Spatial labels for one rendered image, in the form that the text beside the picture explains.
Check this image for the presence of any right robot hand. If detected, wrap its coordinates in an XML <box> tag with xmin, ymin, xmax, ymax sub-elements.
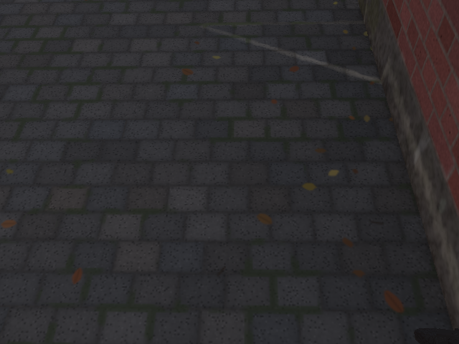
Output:
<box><xmin>414</xmin><ymin>328</ymin><xmax>459</xmax><ymax>344</ymax></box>

